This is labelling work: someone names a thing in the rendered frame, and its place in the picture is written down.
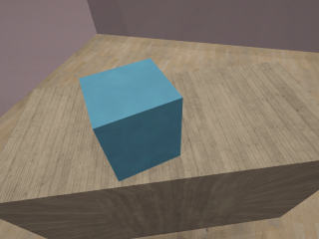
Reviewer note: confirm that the pedestal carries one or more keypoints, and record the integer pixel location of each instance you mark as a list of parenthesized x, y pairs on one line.
[(249, 151)]

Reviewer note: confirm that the carton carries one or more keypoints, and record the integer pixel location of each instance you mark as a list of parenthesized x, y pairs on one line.
[(136, 115)]

